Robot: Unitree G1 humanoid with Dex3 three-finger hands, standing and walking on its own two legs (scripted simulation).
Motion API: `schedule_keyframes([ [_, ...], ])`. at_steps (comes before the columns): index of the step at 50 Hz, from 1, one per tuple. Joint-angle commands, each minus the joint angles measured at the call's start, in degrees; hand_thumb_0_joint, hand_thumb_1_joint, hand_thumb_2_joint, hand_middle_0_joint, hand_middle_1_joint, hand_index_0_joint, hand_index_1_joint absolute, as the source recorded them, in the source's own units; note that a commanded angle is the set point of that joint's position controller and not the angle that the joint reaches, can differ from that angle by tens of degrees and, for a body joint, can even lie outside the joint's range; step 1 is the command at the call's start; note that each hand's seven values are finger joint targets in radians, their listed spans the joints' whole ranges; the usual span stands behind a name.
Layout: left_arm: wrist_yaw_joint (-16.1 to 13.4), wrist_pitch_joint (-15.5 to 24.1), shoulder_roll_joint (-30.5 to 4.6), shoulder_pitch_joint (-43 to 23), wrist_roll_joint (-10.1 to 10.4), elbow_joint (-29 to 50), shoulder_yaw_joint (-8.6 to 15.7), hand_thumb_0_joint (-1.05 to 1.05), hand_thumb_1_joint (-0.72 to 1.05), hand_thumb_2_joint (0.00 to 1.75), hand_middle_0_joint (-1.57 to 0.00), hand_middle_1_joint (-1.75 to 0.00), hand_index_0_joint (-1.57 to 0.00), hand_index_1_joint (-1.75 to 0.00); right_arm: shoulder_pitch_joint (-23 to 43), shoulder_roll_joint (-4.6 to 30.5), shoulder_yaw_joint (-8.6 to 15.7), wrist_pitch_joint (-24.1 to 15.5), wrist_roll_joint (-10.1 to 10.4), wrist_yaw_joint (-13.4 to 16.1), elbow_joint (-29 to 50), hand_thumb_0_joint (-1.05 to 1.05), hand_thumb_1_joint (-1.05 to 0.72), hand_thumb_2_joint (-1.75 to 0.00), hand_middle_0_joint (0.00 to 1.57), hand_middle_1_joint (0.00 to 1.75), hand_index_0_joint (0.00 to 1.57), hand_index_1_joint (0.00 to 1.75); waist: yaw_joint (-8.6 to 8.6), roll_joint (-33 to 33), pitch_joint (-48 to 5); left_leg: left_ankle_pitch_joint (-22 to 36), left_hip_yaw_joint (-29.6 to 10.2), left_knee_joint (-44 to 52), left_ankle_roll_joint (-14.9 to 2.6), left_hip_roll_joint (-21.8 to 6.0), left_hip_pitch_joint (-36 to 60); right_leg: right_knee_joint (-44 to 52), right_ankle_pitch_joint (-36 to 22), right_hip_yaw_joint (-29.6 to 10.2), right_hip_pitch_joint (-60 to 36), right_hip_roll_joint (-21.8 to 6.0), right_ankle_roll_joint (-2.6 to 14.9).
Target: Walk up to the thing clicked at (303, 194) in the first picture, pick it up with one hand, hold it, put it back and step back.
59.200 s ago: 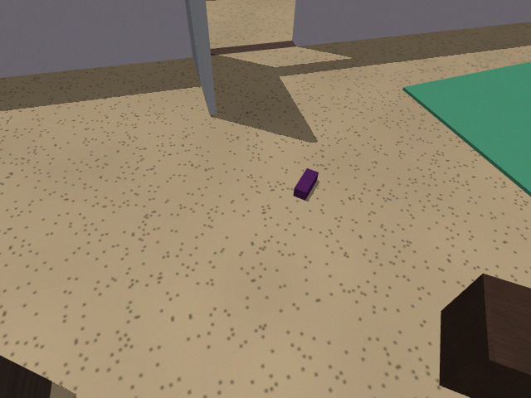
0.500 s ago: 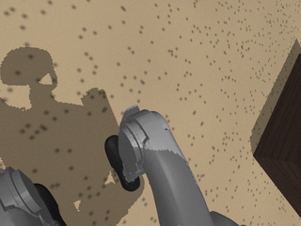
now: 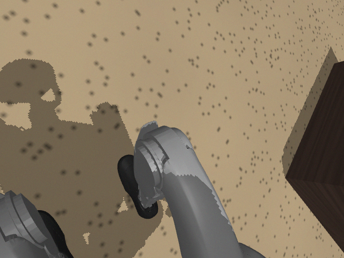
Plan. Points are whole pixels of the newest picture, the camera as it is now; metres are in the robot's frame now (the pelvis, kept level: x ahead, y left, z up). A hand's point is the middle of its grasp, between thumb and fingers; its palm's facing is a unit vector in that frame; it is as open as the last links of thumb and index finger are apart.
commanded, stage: rest palm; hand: left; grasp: from above
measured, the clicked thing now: out of the picture +0.48 +0.32 -0.30
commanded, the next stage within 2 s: close in 0.48 s
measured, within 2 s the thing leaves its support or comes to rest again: neither
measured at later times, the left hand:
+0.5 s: hand out of the picture +0.46 +0.31 -0.24, palm faces -0.12 -0.45 -0.89, open 13.9 cm
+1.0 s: hand out of the picture +0.46 +0.31 -0.24, palm faces -0.14 -0.46 -0.88, open 13.3 cm
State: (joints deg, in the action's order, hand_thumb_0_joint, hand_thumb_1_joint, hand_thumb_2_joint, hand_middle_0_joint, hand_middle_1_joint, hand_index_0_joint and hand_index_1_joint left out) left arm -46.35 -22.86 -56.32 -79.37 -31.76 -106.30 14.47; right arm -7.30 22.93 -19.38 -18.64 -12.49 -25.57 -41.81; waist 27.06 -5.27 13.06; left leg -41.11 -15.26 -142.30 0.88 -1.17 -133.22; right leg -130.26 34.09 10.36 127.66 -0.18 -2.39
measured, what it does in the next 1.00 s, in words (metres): stands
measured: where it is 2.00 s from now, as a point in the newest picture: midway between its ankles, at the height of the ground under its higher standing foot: (104, 225)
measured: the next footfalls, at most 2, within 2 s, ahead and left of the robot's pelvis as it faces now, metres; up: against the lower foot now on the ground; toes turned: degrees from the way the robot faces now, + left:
none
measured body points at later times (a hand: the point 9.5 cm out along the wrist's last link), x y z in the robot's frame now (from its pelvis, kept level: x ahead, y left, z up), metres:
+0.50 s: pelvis +0.00 +0.00 +0.00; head +0.30 +0.10 +0.32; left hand +0.47 +0.32 -0.19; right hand -0.01 -0.24 -0.04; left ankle +0.06 +0.13 -0.29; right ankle +0.13 -0.12 -0.29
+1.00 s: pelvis +0.00 +0.00 +0.01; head +0.30 +0.10 +0.32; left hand +0.47 +0.33 -0.19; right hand -0.01 -0.24 -0.04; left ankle +0.06 +0.13 -0.29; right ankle +0.13 -0.12 -0.29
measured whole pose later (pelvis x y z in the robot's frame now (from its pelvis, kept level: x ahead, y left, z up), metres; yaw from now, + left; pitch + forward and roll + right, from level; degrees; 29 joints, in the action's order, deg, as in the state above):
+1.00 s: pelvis +0.00 +0.00 +0.01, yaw +0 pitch +30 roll -15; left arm -42.6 -21.2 -56.4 -78.4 -35.5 -106.2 13.4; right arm -7.8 22.3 -19.7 -19.9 -12.6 -22.6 -41.5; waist 27.4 -5.3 12.8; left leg -40.6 -15.0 -141.1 0.5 -1.6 -132.6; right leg -128.9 33.4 10.2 127.1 0.2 -2.6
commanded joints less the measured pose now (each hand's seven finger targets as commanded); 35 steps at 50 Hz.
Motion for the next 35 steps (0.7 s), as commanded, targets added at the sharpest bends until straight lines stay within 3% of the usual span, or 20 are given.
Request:
schedule_keyframes([
  [1,0.86,1.46,-3.97,-14.22,-0.73,4.66,-1.31,0.0,-0.51,0.98,-0.05,-1.15,-0.07,-1.14,-13.12,20.21,4.73,-0.16,-0.02,-0.11,-3.09,0.0,-0.92,-0.91,0.2,0.3,0.2,0.3,6.7,25.38,-35.31,9.33,4.76,14.75,-0.78,-0.68,23.11,11.01,-12.07,5.01,-25.2,3.58,2.29],
  [6,1.45,1.41,-4.41,-15.09,-0.75,5.07,-1.49,0.0,-0.52,0.98,-0.05,-1.13,-0.06,-1.12,-12.67,20.04,4.2,-0.5,-0.09,0.07,-3.03,0.0,-0.92,-0.91,0.2,0.3,0.2,0.3,6.7,25.3,-35.69,10.09,5.03,14.48,-0.84,-0.65,22.81,11.22,-12.49,4.85,-25.02,3.44,2.17],
  [16,1.52,1.67,-5.47,-13.88,-3.27,4.32,-1.8,0.0,-0.53,1.04,-0.07,-1.13,-0.06,-1.14,-13.38,19.88,4.71,-0.78,0.29,0.71,-3.56,0.0,-0.92,-0.91,0.2,0.3,0.2,0.3,6.23,26.32,-34.46,8.33,4.38,15.95,-0.89,-0.97,23.08,11.33,-10.88,5.14,-24.55,3.53,2.51],
  [26,2.61,1.88,-5.87,-13.1,-1.59,4.66,-1.53,0.0,-0.52,1.04,-0.06,-1.14,-0.06,-1.14,-12.63,19.59,4.06,-1.14,-0.35,1.46,-2.51,0.0,-0.92,-0.91,0.2,0.3,0.2,0.3,6.23,24.54,-35.66,9.08,5.45,15.12,-1.11,-0.69,21.88,12.1,-11.04,4.66,-26.17,3.74,2.05],
  [35,3.72,1.96,-6.52,-12.6,-3.19,4.2,-2.12,0.0,-0.47,1.07,-0.08,-1.16,-0.07,-1.17,-13.64,19.73,4.17,-1.4,0.07,2.34,-3.05,0.0,-0.91,-0.91,0.2,0.3,0.2,0.3,6.02,24.49,-35.66,9.08,5.27,15.47,-1.19,-1.0,21.76,12.35,-11.06,4.43,-26.24,4.05,2.21],
])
